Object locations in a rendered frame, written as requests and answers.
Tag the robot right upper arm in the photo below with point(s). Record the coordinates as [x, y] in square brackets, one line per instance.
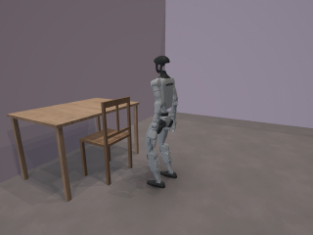
[175, 96]

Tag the table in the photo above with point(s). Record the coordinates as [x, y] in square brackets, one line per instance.
[59, 116]

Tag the left robot hand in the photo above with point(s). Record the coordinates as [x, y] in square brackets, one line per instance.
[152, 135]

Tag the robot left upper arm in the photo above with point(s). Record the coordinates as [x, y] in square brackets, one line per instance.
[156, 84]

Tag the robot left shin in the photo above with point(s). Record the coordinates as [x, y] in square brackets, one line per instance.
[154, 166]

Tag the chair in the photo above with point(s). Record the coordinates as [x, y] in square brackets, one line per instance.
[107, 137]

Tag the right robot hand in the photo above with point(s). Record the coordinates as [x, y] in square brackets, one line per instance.
[174, 125]

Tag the right robot forearm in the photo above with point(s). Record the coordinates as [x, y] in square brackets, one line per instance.
[173, 109]

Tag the robot right shin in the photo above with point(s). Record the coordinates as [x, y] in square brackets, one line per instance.
[166, 156]

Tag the robot shin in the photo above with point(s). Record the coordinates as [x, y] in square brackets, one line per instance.
[166, 156]
[154, 166]

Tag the left robot forearm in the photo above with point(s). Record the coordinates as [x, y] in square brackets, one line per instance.
[157, 115]

